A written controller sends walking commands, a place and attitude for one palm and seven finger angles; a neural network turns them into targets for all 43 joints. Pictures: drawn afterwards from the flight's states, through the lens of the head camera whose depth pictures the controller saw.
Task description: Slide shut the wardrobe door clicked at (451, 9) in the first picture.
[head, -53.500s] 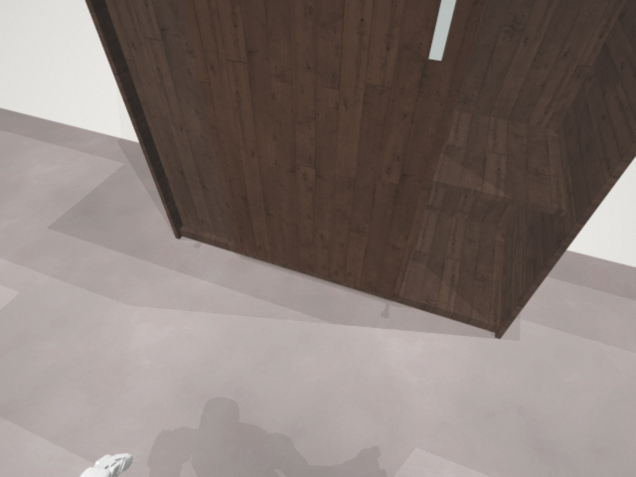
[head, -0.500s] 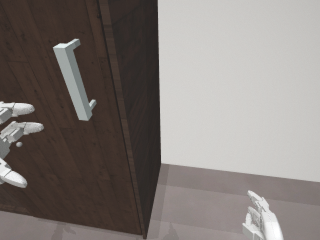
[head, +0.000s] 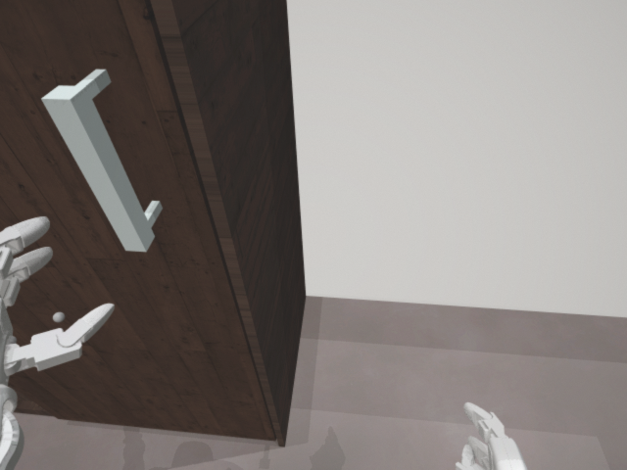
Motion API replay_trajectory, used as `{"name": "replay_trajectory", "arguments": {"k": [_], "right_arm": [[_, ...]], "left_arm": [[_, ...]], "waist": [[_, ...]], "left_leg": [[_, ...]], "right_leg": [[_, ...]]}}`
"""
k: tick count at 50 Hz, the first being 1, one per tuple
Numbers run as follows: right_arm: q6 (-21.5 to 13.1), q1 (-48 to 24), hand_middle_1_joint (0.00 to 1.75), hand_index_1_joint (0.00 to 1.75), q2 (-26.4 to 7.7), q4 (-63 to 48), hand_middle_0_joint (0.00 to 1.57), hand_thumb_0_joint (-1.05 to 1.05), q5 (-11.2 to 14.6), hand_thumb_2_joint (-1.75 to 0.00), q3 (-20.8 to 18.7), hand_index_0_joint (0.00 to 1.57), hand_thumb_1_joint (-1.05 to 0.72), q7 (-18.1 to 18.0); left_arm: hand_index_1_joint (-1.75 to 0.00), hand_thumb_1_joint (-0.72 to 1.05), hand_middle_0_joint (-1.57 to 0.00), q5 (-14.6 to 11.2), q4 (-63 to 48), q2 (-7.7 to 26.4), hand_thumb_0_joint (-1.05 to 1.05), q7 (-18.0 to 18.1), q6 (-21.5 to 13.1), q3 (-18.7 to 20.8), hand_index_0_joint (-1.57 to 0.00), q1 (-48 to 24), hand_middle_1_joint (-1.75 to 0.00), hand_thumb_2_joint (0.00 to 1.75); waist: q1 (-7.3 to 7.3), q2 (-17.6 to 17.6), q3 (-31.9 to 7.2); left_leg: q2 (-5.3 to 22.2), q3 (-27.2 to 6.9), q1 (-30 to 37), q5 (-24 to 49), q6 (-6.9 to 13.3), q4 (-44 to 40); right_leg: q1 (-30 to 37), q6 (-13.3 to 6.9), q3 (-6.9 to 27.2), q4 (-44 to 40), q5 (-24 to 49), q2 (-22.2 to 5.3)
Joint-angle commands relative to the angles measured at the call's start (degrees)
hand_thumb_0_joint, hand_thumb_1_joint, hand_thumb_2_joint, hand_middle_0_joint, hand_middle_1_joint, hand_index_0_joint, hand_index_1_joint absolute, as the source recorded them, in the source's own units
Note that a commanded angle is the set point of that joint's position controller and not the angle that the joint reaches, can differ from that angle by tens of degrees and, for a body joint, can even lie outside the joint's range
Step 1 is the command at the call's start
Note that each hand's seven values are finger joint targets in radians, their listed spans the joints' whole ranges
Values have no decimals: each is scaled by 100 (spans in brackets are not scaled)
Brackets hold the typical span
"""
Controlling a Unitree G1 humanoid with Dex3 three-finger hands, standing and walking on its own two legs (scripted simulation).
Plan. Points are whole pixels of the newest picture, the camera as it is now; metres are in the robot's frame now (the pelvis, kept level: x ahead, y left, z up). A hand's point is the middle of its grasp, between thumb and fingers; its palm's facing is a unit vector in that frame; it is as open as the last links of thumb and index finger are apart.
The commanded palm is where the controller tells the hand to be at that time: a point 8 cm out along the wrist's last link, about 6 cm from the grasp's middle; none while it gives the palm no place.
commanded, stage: draw the hand back to the body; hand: left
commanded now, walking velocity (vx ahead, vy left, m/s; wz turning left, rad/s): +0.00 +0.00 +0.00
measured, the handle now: (119, 167) +0.32 +0.25 +0.26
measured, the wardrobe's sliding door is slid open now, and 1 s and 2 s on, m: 0.00 0.00 0.00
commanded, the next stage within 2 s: step back with the hand held close in 0.60 s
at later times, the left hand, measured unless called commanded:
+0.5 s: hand (95, 328) +0.19 +0.24 +0.16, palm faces +0.46 -0.80 -0.40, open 7.5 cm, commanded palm +0.14 +0.28 +0.17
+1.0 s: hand (95, 313) +0.21 +0.26 +0.15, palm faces +0.33 -0.82 -0.47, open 7.4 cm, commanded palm +0.14 +0.30 +0.18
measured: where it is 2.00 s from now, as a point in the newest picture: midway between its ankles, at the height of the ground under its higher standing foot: outside the picture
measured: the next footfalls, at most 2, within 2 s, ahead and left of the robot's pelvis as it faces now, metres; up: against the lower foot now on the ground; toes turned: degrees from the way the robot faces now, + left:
right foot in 1.74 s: -0.23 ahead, -0.01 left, +0.00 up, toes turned +0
left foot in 1.92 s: -0.21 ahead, +0.27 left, +0.01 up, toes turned -1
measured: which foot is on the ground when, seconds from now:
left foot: down 0.00-1.00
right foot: down 0.00-1.00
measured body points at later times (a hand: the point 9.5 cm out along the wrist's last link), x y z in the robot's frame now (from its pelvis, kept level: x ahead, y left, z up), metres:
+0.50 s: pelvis +0.01 -0.02 +0.00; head -0.01 -0.04 +0.45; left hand +0.16 +0.28 +0.18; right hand +0.21 -0.24 -0.08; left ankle +0.05 +0.12 -0.74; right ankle -0.07 -0.14 -0.74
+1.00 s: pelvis -0.01 +0.01 +0.00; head +0.01 +0.00 +0.45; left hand +0.19 +0.30 +0.18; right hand +0.18 -0.25 -0.07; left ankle +0.05 +0.12 -0.74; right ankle -0.07 -0.14 -0.74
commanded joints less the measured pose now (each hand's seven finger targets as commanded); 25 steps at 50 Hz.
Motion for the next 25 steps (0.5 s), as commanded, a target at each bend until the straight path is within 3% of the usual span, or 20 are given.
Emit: {"name": "replay_trajectory", "arguments": {"k": [1, 3, 7, 11, 14, 16, 20, 25], "right_arm": [[-293, -872, 30, 30, -759, -1093, 20, 0, -7, -90, -328, 20, -90, -64], [-265, -859, 30, 30, -718, -1110, 20, 0, -6, -90, -317, 20, -90, -57], [-161, -830, 30, 30, -723, -1141, 20, 0, 5, -90, -329, 20, -90, -62], [-47, -818, 30, 30, -735, -1171, 20, 0, 21, -90, -338, 20, -90, -42], [-29, -833, 30, 30, -743, -1201, 20, 0, -3, -90, -362, 20, -90, -62], [-11, -881, 30, 30, -735, -1238, 20, 0, -6, -90, -362, 20, -90, -94], [1, -884, 30, 30, -712, -1185, 20, 0, -12, -90, -359, 20, -90, -103], [59, -939, 30, 30, -699, -1143, 20, 0, 3, -90, -346, 20, -90, -133]], "left_arm": [[-51, 54, -21, 49, -1614, 1274, 0, 115, -408, 636, -21, -498, -51, 73], [-47, 61, -21, 64, -1540, 1254, 0, 124, -372, 649, -21, -256, -47, 76], [-38, 75, -21, 31, -1329, 1159, 0, 101, -318, 613, -21, -110, -38, 83], [-30, 90, -20, 28, -1175, 933, 0, 41, -274, 341, -20, -109, -30, 90], [-30, 90, -20, 37, -1398, 1087, 0, 53, -298, 452, -20, -236, -30, 90], [-30, 90, -20, 20, -1414, 1167, 0, 56, -291, 503, -20, -222, -30, 90], [-30, 90, -20, 30, -1478, 1178, 0, 59, -310, 489, -20, -260, -30, 90], [-30, 90, -20, 2, -1144, 1072, 0, 21, -278, 407, -20, -282, -30, 90]], "waist": [[19, 282, -821], [30, 417, -708], [-7, 79, -446], [-67, 230, -303], [-42, 235, -561], [-25, 38, -593], [-40, 126, -660], [-52, -133, -289]], "left_leg": [[139, -217, 1503, 997, 56, -241], [136, -172, 1498, 1051, 39, -236], [136, -121, 1342, 1008, 33, -244], [141, -68, 1362, 1025, 28, -255], [106, -51, 1476, 1128, 56, -219], [63, -6, 1455, 1168, 85, -183], [28, 28, 1540, 1289, 88, -132], [15, 52, 1453, 1076, 108, -196]], "right_leg": [[-966, -201, -199, -467, 1578, 169], [-1002, -200, -214, -504, 1637, 177], [-1031, -176, -229, -573, 1719, 198], [-1091, -161, -220, -611, 1738, 191], [-988, -158, -199, -606, 1882, 198], [-946, -130, -183, -640, 2085, 173], [-893, -128, -162, -676, 2276, 173], [-1052, -88, -151, -820, 2105, 164]]}}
